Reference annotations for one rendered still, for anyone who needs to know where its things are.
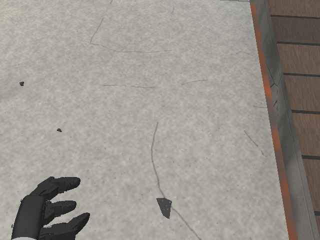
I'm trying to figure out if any robot left hand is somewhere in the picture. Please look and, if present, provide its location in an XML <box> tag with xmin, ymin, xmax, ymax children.
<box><xmin>11</xmin><ymin>176</ymin><xmax>90</xmax><ymax>240</ymax></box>

